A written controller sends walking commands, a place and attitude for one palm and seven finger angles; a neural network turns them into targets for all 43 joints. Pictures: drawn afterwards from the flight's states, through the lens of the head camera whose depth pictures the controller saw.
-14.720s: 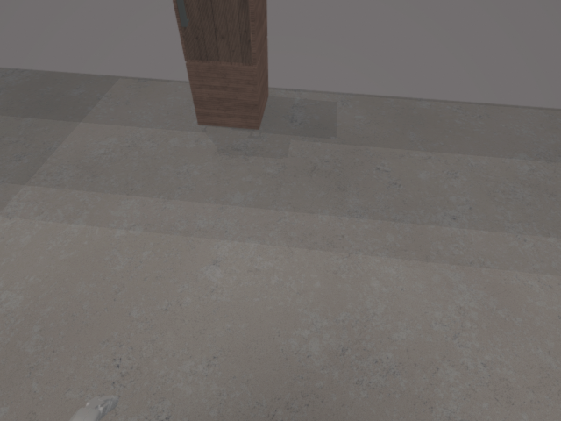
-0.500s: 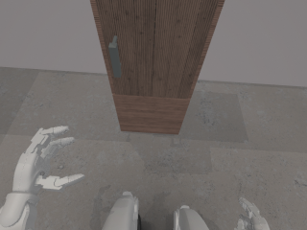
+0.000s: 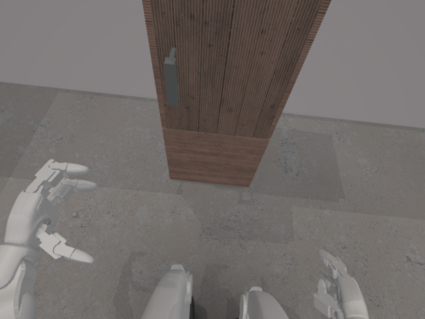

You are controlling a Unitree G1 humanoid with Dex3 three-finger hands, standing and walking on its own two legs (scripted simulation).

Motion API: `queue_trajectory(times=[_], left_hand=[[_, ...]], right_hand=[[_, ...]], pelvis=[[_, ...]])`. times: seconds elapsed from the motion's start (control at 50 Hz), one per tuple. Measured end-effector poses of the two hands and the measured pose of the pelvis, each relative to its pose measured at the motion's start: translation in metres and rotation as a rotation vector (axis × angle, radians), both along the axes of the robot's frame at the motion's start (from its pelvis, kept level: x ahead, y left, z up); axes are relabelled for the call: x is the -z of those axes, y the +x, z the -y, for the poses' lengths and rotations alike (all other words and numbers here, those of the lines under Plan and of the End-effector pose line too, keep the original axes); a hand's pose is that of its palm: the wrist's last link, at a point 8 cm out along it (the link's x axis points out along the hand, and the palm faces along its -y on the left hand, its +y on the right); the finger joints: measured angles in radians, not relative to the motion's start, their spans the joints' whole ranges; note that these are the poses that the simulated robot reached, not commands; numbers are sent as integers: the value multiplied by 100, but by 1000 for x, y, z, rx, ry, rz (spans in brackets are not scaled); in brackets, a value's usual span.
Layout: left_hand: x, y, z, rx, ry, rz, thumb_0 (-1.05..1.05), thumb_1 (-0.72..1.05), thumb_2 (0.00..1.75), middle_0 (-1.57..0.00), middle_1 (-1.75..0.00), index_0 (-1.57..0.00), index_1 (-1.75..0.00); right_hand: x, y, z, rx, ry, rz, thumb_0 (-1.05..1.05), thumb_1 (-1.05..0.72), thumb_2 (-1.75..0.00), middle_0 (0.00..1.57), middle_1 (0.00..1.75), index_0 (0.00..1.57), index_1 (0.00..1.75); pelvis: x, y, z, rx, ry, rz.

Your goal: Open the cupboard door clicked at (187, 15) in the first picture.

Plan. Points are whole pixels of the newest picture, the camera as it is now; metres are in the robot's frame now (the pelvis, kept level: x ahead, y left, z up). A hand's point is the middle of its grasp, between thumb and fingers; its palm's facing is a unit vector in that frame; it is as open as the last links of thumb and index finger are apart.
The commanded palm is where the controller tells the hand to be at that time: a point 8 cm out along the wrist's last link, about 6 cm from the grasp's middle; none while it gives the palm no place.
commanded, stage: raise the hand with hooked fingers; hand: left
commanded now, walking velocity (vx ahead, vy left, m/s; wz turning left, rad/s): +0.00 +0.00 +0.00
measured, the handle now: (173, 77) +0.65 +0.16 +0.01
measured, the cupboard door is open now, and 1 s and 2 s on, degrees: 0 0 0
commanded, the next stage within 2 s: move the hooked fingers beside the handle in 0.62 s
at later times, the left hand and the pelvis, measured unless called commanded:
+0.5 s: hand (89, 204) +0.29 +0.24 +0.03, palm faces +0.00 -1.00 -0.04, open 14.0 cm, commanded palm +0.27 +0.29 +0.03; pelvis +0.00 -0.02 -0.01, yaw -1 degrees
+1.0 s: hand (104, 180) +0.34 +0.23 +0.03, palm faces -0.05 -1.00 -0.02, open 14.0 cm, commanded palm +0.33 +0.29 +0.03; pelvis +0.00 -0.01 -0.01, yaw -1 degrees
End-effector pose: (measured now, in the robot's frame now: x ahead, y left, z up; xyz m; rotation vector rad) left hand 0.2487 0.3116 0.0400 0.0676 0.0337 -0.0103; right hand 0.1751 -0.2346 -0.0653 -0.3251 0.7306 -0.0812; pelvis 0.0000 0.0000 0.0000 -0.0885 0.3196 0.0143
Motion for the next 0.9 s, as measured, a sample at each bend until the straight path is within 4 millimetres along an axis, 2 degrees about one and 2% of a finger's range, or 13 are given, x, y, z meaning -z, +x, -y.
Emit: queue_trajectory(times=[0.08, 0.16, 0.3, 0.38, 0.62, 0.78, 0.9], left_hand=[[-6, 6, -8, -27, 10, 26, -1, -49, 30, -30, -120, -30, -119], [-1, 11, -11, -26, -6, -5, -1, -49, 30, -30, -120, -30, -119], [6, 16, 10, 37, -25, -23, -1, -50, 30, -30, -120, -30, -120], [7, 18, 15, 13, -28, 0, -1, -50, 30, -30, -120, -30, -120], [7, 21, 18, 10, -22, -15, -1, -50, 30, -30, -120, -30, -120], [4, 24, 10, -15, -23, 11, -1, -50, 30, -30, -120, -30, -120], [11, 45, 12, 5, -46, 16, -1, -50, 30, -30, -120, -30, -120]], right_hand=[[6, -11, 10, 19, -6, -36, 1, -90, -90, 21, 30, 20, 30], [12, -22, 23, 47, -14, -64, 1, -90, -90, 21, 30, 20, 30], [13, -34, 42, 85, -25, -77, 1, -90, -90, 21, 30, 20, 30], [15, -35, 48, 93, -27, -75, 1, -90, -90, 21, 30, 20, 30], [19, -19, 41, 79, 4, -53, 1, -90, -90, 21, 30, 20, 30], [19, -11, 34, 61, 3, -48, 1, -90, -90, 21, 30, 20, 30], [23, -11, 33, 51, -20, -62, 1, -90, -90, 21, 30, 20, 30]], pelvis=[[2, -1, 5, 0, 3, -4], [4, -1, 11, 2, 4, -10], [5, 1, 18, 15, 12, -16], [7, 2, 22, 19, 15, -17], [9, 6, 24, 20, 16, -21], [10, 8, 20, 16, 13, -27], [13, 6, 17, 10, 7, -37]])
